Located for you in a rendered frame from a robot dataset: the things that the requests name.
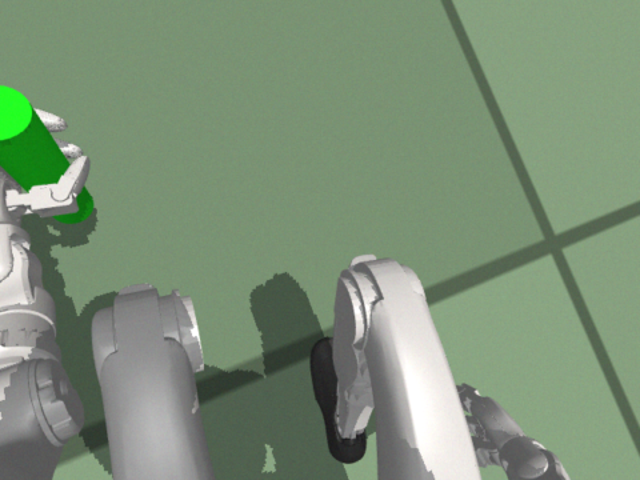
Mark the can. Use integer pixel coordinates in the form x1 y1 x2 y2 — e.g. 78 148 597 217
0 85 94 224

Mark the right robot arm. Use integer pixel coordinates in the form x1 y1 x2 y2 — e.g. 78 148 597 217
499 436 571 480

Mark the right robot hand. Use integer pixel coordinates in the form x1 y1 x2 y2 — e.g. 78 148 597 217
456 383 527 468

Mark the right robot foot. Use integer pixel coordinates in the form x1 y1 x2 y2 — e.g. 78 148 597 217
310 337 366 464

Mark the left robot arm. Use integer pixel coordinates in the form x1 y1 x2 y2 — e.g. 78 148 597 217
0 222 84 480

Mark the left robot hand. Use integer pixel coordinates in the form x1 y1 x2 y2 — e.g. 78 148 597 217
0 108 90 228

